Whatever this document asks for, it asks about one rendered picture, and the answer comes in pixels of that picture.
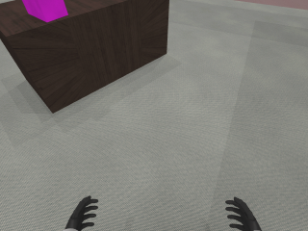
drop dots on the pedestal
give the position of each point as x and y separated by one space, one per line
97 43

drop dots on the robot left hand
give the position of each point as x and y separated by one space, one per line
77 217

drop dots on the robot right hand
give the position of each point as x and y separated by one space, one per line
249 222

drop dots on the carton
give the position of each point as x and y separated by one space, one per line
46 10

